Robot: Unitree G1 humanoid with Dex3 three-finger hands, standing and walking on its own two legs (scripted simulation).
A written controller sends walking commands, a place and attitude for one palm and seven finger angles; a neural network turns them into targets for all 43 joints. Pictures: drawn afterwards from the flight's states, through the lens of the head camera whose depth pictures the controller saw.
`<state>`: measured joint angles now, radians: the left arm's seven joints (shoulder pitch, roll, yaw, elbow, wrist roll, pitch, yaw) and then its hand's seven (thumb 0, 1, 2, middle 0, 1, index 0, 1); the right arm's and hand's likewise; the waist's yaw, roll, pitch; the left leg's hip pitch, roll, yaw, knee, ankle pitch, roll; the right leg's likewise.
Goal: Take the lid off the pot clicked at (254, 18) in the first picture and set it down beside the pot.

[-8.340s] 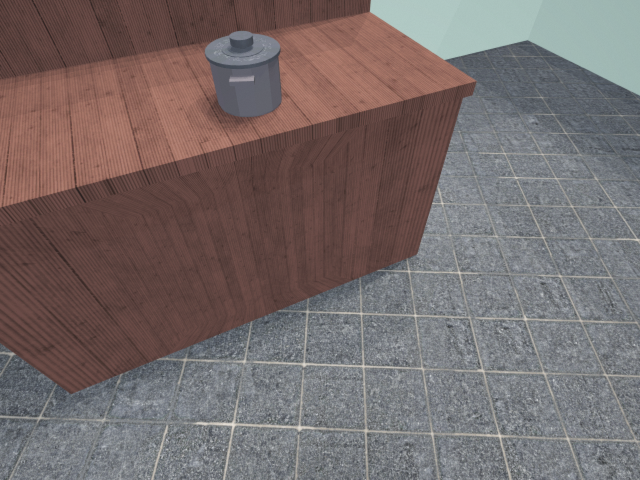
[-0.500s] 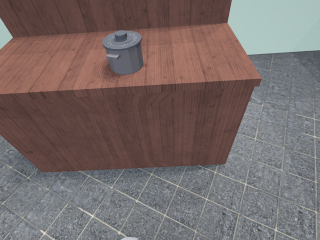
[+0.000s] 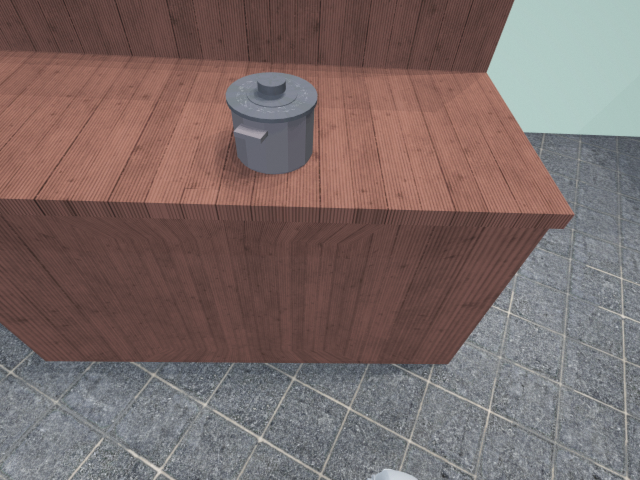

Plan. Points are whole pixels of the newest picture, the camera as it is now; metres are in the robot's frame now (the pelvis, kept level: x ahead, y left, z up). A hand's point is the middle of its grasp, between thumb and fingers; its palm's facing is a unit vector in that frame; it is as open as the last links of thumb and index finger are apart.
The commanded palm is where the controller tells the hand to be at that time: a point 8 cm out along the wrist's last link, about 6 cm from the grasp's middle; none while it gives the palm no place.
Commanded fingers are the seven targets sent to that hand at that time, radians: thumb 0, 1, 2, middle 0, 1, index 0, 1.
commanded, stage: take the last steps up to it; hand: left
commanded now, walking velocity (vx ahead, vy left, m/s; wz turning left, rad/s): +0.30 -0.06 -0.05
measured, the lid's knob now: (271, 84) +0.72 +0.15 +0.13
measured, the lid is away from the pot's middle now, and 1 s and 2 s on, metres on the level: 0.00 0.00 0.00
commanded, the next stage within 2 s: come to a stop and stand still in 0.34 s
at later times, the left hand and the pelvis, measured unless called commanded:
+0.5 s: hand (241, 409) +0.25 +0.14 -0.17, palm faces -0.01 -0.97 -0.23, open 7.2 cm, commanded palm none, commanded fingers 0.00 0.90 0.90 -0.20 -0.30 -0.20 -0.30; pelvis +0.19 -0.05 +0.00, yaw -2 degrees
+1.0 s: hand (242, 418) +0.24 +0.13 -0.17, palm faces -0.01 -0.95 -0.32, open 7.4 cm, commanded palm none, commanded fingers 0.00 0.90 0.90 -0.20 -0.30 -0.20 -0.30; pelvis +0.20 -0.08 -0.02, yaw -3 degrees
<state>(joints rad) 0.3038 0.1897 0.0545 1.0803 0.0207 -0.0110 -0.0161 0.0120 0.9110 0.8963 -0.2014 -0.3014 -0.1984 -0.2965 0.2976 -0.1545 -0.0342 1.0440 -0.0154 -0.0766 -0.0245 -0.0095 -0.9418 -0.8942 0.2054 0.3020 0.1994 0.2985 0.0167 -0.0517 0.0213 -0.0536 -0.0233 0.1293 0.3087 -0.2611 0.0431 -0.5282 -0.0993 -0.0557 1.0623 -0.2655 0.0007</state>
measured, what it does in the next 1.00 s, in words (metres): walks ahead: right foot, then left foot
